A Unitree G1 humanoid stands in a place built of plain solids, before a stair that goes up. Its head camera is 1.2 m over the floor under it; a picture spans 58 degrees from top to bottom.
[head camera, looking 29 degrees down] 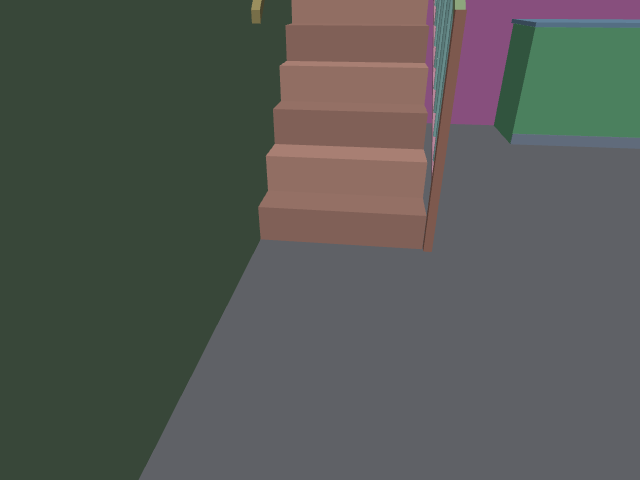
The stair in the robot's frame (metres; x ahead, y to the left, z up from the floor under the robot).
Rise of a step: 0.21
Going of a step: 0.24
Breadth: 0.91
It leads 7 degrees to the right of straight ahead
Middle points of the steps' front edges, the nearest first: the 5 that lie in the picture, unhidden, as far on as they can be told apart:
2.11 -0.11 0.20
2.35 -0.14 0.42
2.58 -0.17 0.63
2.82 -0.20 0.85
3.06 -0.23 1.06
